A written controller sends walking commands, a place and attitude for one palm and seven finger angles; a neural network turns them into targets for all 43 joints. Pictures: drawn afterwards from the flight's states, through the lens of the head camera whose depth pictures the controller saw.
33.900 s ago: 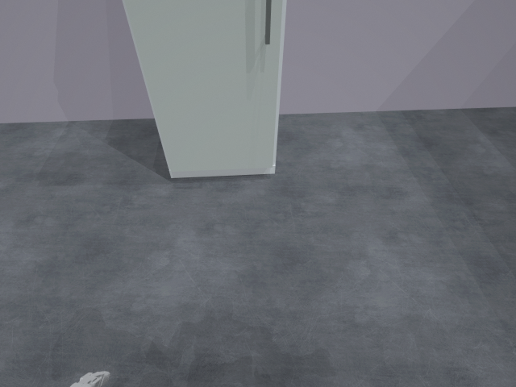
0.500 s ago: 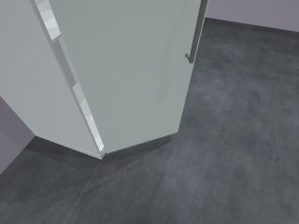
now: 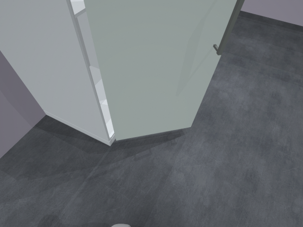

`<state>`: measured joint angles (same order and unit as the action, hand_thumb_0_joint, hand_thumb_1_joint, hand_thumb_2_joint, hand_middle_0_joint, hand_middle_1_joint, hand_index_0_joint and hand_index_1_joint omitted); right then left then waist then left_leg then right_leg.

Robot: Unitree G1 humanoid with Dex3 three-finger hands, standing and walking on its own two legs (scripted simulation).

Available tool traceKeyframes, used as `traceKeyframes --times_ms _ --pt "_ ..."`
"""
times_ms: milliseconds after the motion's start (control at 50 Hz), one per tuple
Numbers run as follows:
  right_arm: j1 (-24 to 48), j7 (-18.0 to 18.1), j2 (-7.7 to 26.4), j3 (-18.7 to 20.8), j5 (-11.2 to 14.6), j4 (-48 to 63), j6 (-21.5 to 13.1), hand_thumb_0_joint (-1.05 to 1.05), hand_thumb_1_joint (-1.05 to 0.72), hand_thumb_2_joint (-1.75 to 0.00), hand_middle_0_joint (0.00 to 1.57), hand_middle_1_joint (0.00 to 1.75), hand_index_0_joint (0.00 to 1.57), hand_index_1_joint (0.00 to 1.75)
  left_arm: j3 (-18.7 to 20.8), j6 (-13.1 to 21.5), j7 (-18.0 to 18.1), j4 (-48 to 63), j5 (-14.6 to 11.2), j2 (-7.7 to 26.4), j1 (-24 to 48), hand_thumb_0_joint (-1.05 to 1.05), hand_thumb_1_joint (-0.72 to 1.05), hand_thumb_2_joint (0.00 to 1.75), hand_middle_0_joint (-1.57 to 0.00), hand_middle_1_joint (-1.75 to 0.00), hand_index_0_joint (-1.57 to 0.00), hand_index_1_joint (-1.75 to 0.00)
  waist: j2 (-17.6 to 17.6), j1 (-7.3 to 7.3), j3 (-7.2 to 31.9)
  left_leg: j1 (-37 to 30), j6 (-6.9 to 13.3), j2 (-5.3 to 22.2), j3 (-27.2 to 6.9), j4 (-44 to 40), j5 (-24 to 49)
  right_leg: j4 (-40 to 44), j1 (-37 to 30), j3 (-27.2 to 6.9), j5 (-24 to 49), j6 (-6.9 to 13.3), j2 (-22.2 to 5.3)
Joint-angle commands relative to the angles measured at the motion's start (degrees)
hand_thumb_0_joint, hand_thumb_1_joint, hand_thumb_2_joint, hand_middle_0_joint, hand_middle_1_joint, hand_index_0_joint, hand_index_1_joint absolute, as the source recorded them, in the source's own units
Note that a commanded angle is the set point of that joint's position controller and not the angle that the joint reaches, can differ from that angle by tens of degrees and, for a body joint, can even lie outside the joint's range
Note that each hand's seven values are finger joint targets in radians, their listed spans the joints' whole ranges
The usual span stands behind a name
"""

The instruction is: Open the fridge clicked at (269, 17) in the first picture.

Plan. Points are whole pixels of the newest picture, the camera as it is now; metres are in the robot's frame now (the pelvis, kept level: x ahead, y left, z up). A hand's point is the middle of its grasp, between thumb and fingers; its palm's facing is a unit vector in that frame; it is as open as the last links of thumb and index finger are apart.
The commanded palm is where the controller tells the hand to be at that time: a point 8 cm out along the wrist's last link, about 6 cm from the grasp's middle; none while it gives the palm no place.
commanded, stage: turn to face it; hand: right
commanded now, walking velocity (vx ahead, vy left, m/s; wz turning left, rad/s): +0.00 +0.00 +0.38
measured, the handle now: (233, 8) +0.77 -0.25 +0.19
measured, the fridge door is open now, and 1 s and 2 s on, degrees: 51 51 51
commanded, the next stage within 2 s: take the last steps up to it in 0.32 s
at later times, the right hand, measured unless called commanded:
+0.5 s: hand out of the picture +0.11 -0.22 -0.15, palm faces -0.16 +0.96 -0.24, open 7.4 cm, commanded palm none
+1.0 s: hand (221, 209) +0.19 -0.21 -0.15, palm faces -0.14 +0.97 -0.20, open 7.4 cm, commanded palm none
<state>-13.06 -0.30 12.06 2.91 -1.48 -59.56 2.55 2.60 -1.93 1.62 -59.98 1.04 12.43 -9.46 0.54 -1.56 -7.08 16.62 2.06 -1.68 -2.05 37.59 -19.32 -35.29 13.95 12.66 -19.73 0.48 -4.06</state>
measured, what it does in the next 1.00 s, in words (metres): steps on the spot: right foot, then left foot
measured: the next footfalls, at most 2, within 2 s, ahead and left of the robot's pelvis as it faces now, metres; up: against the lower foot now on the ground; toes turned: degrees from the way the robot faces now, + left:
right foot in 0.36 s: +0.10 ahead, -0.14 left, +0.00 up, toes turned +6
left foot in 0.98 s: +0.13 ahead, +0.10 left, +0.00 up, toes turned +13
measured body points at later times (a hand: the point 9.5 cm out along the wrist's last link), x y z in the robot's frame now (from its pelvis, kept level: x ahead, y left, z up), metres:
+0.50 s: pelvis -0.01 -0.02 +0.01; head +0.04 -0.02 +0.46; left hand -0.02 +0.23 -0.13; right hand +0.12 -0.27 -0.14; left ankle -0.03 +0.10 -0.70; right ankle +0.01 -0.16 -0.72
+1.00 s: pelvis +0.07 -0.04 +0.01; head +0.09 -0.04 +0.45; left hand -0.06 +0.15 -0.14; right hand +0.20 -0.26 -0.14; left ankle +0.10 +0.09 -0.73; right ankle +0.07 -0.15 -0.72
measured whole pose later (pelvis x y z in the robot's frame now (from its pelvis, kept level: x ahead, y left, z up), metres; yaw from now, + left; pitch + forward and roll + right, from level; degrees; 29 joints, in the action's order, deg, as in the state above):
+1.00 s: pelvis +0.07 -0.04 +0.01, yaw +8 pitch -1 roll -1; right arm -9.5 -1.1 11.4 2.3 -1.2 -55.4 -1.5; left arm 0.2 -0.3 -0.1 -64.2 1.4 7.9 -27.2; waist -1.1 1.5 -3.5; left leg 17.1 2.3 4.0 4.4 31.6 -16.4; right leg -37.3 14.1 2.8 -23.1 1.6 1.0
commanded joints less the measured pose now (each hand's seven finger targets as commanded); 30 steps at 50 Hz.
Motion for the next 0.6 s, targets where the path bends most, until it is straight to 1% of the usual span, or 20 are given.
traceKeyframes --times_ms 0,20,60,120,200,240,280,300,320,340,360,380,420,440,460,480,500,520,540,580 --pt "-6.8 2.1 11.1 2.2 -0.2 2.2 -1.6 0.00 -0.90 -0.90 0.20 0.30 0.20 0.30 1.6 -0.4 0.4 5.4 -0.3 6.9 2.2 0.00 0.90 0.90 -0.20 -0.30 -0.20 -0.30 -15.7 -1.57 5.4 -6.8 8.8 17.4 -27.5 -19.4 35.8 -22.5 13.7 -10.8 -11.9 -1.1 1.3" --pt "-4.8 2.4 10.5 2.4 -0.2 2.7 -1.4 0.00 -0.90 -0.90 0.20 0.30 0.20 0.30 1.8 -0.4 0.6 5.0 -0.3 6.6 1.6 0.00 0.90 0.90 -0.20 -0.30 -0.20 -0.30 -10.2 0.13 5.4 -8.5 10.4 16.5 -26.1 -17.9 37.5 -27.8 16.5 -13.5 -10.3 -1.2 1.5" --pt "-2.4 2.7 9.7 2.6 -0.1 4.4 -1.5 0.00 -0.90 -0.90 0.20 0.30 0.20 0.30 1.4 0.1 0.9 4.6 -0.2 6.5 0.6 0.00 0.90 0.90 -0.20 -0.30 -0.20 -0.30 -5.8 1.03 8.1 -11.6 11.7 14.7 -23.1 -15.5 39.0 -29.6 17.6 -15.1 -7.3 -2.0 0.6" --pt "-2.2 2.7 10.2 3.0 -0.3 5.3 -1.3 0.00 -0.90 -0.90 0.20 0.30 0.20 0.30 0.9 0.3 1.0 5.3 -0.4 5.8 0.4 0.00 0.90 0.90 -0.20 -0.30 -0.20 -0.30 -4.8 0.89 11.1 -14.9 10.9 12.7 -21.5 -15.1 38.3 -21.5 14.6 -13.9 -6.8 -2.8 1.0" --pt "-1.8 2.0 11.1 3.4 -0.4 5.7 -0.9 0.00 -0.90 -0.90 0.20 0.30 0.20 0.30 0.7 0.5 0.9 6.1 -0.6 5.6 0.7 0.00 0.90 0.90 -0.20 -0.30 -0.20 -0.30 -8.4 0.33 8.4 -12.6 9.6 11.1 -21.9 -16.6 33.3 -11.4 10.5 -12.7 -5.7 -2.5 2.3" --pt "-0.1 1.9 11.1 3.4 -0.4 6.4 -0.7 0.00 -0.90 -0.90 0.20 0.30 0.20 0.30 0.7 0.7 0.9 5.8 -0.7 5.6 -1.3 0.00 0.90 0.90 -0.20 -0.30 -0.20 -0.30 -8.0 1.53 8.2 -10.1 8.5 10.5 -22.5 -16.6 29.6 -4.9 6.7 -12.9 -3.9 -2.0 2.4" --pt "2.0 1.6 11.0 3.2 -0.1 7.0 -0.5 0.00 -0.90 -0.90 0.20 0.30 0.20 0.30 0.7 1.0 1.0 4.7 -0.8 5.5 -5.5 0.00 0.90 0.90 -0.20 -0.30 -0.20 -0.30 -8.2 3.46 8.6 -4.8 5.3 8.5 -21.0 -14.7 23.5 7.5 -2.9 -12.3 4.2 -1.5 2.4" --pt "2.5 1.5 9.6 2.8 0.1 7.6 -0.4 0.00 -0.90 -0.90 0.20 0.30 0.20 0.30 0.9 1.4 1.3 4.0 -0.5 7.3 -7.6 0.00 0.90 0.90 -0.20 -0.30 -0.20 -0.30 -2.8 4.07 9.2 0.5 2.6 5.1 -18.2 -11.8 16.3 13.6 -9.5 -14.9 7.4 -0.1 -0.9" --pt "1.4 1.0 7.3 2.1 0.5 8.4 -0.1 0.00 -0.90 -0.90 0.20 0.30 0.20 0.30 1.5 1.5 1.4 4.5 0.3 11.4 -6.5 0.00 0.90 0.90 -0.20 -0.30 -0.20 -0.30 10.7 2.99 7.4 9.9 -0.4 -1.6 -11.8 -4.5 1.1 16.8 -12.0 -26.4 9.8 4.4 -11.4" --pt "2.1 0.7 6.5 1.7 0.4 9.2 0.0 0.00 -0.90 -0.90 0.20 0.30 0.20 0.30 1.5 1.3 1.5 6.0 1.0 13.5 -5.0 0.00 0.90 0.90 -0.20 -0.30 -0.20 -0.30 14.4 2.74 5.7 8.9 -2.3 -2.5 -4.0 5.1 -10.3 21.5 -4.1 -33.3 7.9 9.8 -20.3" --pt "3.4 0.4 7.4 1.7 0.1 9.9 0.1 0.00 -0.90 -0.90 0.20 0.30 0.20 0.30 1.2 1.5 1.3 7.0 1.4 13.5 -3.7 0.00 0.90 0.90 -0.20 -0.30 -0.20 -0.30 9.7 2.06 4.4 5.6 -2.8 -1.5 -3.6 12.4 -11.6 22.5 3.7 -33.6 8.0 11.9 -20.4" --pt "3.1 0.4 7.4 1.7 0.0 9.2 0.4 0.00 -0.90 -0.90 0.20 0.30 0.20 0.30 1.0 1.9 1.2 6.8 1.4 12.7 -2.2 0.00 0.90 0.90 -0.20 -0.30 -0.20 -0.30 11.2 0.93 4.8 5.8 -2.4 -0.8 -3.2 16.8 -12.8 20.8 2.2 -31.5 16.5 11.6 -18.1" --pt "3.2 -0.1 6.0 1.0 0.4 8.6 -0.1 0.00 -0.90 -0.90 0.20 0.30 0.20 0.30 0.4 1.9 1.3 5.9 1.7 10.9 -3.0 0.00 0.90 0.90 -0.20 -0.30 -0.20 -0.30 11.6 0.89 6.7 3.1 -2.1 0.8 -1.1 10.2 -12.8 14.3 -3.0 -22.6 32.2 9.4 -13.2" --pt "2.1 -0.4 5.6 0.6 0.4 8.2 -0.7 0.00 -0.90 -0.90 0.20 0.30 0.20 0.30 0.4 1.8 1.2 5.3 1.6 11.1 -4.1 0.00 0.90 0.90 -0.20 -0.30 -0.20 -0.30 11.7 0.82 8.9 -0.8 -1.9 0.5 1.3 3.4 -10.5 11.9 -4.7 -19.7 31.0 7.5 -11.0" --pt "0.3 -0.6 5.9 0.5 0.3 7.1 -1.2 0.00 -0.90 -0.90 0.20 0.30 0.20 0.30 0.1 1.7 1.0 4.4 1.2 11.0 -4.9 0.00 0.90 0.90 -0.20 -0.30 -0.20 -0.30 9.1 0.07 10.5 -6.9 -1.8 -0.3 3.1 -4.9 -4.4 9.4 -3.4 -17.5 23.2 5.4 -8.2" --pt "-1.9 -0.5 7.6 0.6 0.0 6.0 -1.8 0.00 -0.90 -0.90 0.20 0.30 0.20 0.30 0.0 1.6 0.4 4.2 0.6 10.0 -5.3 0.00 0.90 0.90 -0.20 -0.30 -0.20 -0.30 0.6 -1.01 10.6 -13.3 -1.0 0.6 -0.5 -14.6 0.5 4.3 2.0 -15.5 10.5 2.7 -3.5" --pt "-3.1 0.2 11.7 1.4 -0.4 4.8 -2.2 0.00 -0.90 -0.90 0.20 0.30 0.20 0.30 -0.2 1.3 -0.2 4.9 0.0 6.7 -4.3 0.00 0.90 0.90 -0.20 -0.30 -0.20 -0.30 -11.3 -1.21 5.3 -15.5 3.6 12.5 -19.9 -23.6 -10.7 -3.3 15.2 -10.4 -8.5 -1.0 3.2" --pt "-5.0 0.4 16.2 2.5 -0.3 4.9 -2.0 0.00 -0.90 -0.90 0.20 0.30 0.20 0.30 0.0 1.3 -0.9 6.1 0.5 6.8 -3.3 0.00 0.90 0.90 -0.20 -0.30 -0.20 -0.30 -13.6 -2.84 2.6 -11.6 9.4 22.0 -30.8 -30.5 -21.3 -12.0 19.5 -10.3 -12.8 -1.1 3.3" --pt "-3.4 0.5 16.3 3.0 -0.3 5.5 -2.0 0.00 -0.90 -0.90 0.20 0.30 0.20 0.30 0.5 1.6 -1.3 5.5 0.8 7.8 -3.5 0.00 0.90 0.90 -0.20 -0.30 -0.20 -0.30 -8.5 -1.45 2.1 -9.4 11.7 21.8 -31.3 -29.9 -22.8 -18.0 20.6 -12.7 -9.8 -0.6 1.8" --pt "1.6 1.2 13.5 2.7 -0.6 6.6 -2.6 0.00 -0.90 -0.90 0.20 0.30 0.20 0.30 1.0 1.9 -1.7 3.4 0.8 7.2 -7.6 0.00 0.90 0.90 -0.20 -0.30 -0.20 -0.30 -12.2 1.75 3.1 -6.4 9.9 18.9 -22.5 -26.0 -16.7 -18.5 17.2 -14.5 -7.6 -0.3 -0.4"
